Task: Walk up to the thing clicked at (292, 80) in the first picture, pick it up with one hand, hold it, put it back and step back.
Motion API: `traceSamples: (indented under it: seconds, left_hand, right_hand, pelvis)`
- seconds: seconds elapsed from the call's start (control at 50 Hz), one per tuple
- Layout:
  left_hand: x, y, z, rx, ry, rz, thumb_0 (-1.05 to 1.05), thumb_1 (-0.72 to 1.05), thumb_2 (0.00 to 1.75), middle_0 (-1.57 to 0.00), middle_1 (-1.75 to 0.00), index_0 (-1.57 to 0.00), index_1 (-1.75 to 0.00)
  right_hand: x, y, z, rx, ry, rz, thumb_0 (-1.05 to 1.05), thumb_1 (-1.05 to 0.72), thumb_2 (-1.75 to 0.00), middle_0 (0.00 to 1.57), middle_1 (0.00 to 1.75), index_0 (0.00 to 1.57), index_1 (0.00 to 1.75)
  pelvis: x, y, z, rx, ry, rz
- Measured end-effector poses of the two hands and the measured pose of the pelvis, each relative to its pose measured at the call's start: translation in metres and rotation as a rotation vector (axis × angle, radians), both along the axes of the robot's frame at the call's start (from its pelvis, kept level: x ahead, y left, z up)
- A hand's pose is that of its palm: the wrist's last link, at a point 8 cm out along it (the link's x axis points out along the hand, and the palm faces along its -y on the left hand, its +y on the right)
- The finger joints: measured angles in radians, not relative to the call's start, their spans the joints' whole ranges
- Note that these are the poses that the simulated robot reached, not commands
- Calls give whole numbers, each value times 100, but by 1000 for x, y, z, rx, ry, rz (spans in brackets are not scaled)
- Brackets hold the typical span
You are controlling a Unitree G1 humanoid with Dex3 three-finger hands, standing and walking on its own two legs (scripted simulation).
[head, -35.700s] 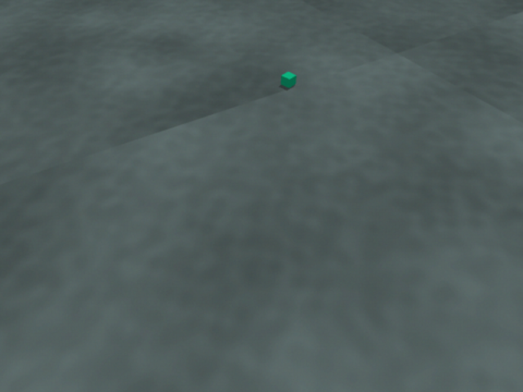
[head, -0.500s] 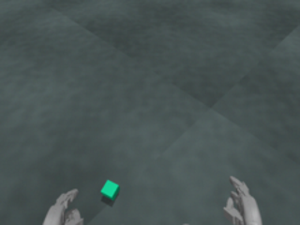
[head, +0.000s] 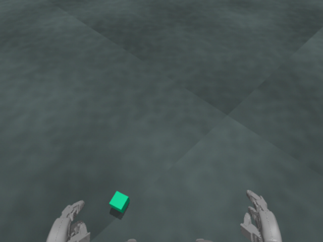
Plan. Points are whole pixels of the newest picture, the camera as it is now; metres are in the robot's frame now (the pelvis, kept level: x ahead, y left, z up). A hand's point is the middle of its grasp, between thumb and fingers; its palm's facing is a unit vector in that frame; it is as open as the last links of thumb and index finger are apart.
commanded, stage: stand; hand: left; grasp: from above
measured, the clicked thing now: (119, 201) +0.44 +0.22 -0.68
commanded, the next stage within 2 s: none
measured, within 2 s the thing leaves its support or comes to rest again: neither
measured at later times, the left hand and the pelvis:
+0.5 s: hand out of the picture +0.05 +0.24 -0.11, palm faces +0.03 -0.95 -0.32, open 7.4 cm; pelvis +0.00 +0.01 +0.05, yaw +0 degrees
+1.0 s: hand out of the picture +0.03 +0.24 -0.10, palm faces +0.02 -0.94 -0.34, open 7.4 cm; pelvis -0.01 -0.01 +0.07, yaw +1 degrees
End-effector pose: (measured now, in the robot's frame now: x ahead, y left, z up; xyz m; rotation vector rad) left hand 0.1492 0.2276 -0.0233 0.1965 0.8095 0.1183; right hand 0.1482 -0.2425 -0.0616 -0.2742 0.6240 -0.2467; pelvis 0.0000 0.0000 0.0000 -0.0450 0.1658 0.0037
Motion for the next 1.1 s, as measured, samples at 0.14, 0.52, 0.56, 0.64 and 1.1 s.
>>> traceSamples:
  seconds: [0.14,0.52,0.56,0.64,1.1]
  left_hand:
    - [-12,31,-33,113,74,-16,1,90,90,-20,-30,-20,-30]
    - [-106,59,-53,87,403,110,1,90,90,-20,-30,-20,-30]
    - [-110,58,-51,85,415,114,1,90,90,-20,-30,-20,-30]
    - [-117,59,-46,89,433,118,1,90,90,-20,-30,-20,-30]
    - [-116,48,-35,107,450,115,1,90,90,-20,-30,-20,-30]
  right_hand:
    - [-23,-16,-19,-7,334,117,1,-90,-90,20,30,20,30]
    - [-80,-24,-7,34,553,-31,1,-90,-90,20,30,20,30]
    - [-81,-21,-7,45,557,-30,1,-90,-90,20,30,20,30]
    - [-83,-18,-6,62,563,-30,1,-90,-90,20,30,20,30]
    - [-101,-52,0,58,618,-64,1,-90,-90,20,30,20,30]
  pelvis:
    - [-10,-1,17,44,-110,-2]
    - [-5,10,49,36,-208,1]
    - [-6,10,53,37,-215,3]
    - [-9,9,57,39,-226,5]
    - [-12,-8,66,44,-239,6]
